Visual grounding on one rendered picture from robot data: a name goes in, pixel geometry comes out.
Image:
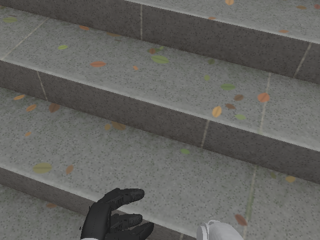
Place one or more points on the left robot hand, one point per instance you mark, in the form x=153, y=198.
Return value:
x=99, y=224

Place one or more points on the robot right thigh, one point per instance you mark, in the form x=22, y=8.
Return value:
x=217, y=231

